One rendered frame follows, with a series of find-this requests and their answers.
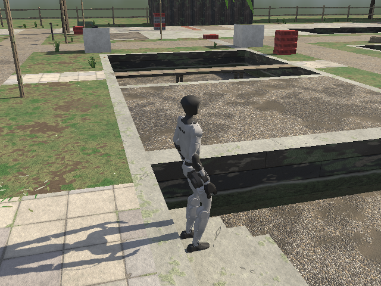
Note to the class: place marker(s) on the right robot hand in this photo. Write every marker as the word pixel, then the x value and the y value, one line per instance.
pixel 210 188

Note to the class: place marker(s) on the robot head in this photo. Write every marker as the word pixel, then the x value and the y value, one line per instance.
pixel 190 104

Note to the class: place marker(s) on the left robot foot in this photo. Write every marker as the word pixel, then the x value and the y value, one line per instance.
pixel 184 235

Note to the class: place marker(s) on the right robot upper arm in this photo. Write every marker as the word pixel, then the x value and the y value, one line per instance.
pixel 196 134

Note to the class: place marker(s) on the left robot upper arm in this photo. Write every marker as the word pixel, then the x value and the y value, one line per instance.
pixel 176 134

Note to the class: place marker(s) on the right robot forearm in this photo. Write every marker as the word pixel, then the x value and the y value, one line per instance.
pixel 201 173

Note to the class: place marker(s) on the left robot forearm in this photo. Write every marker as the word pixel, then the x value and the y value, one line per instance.
pixel 178 148

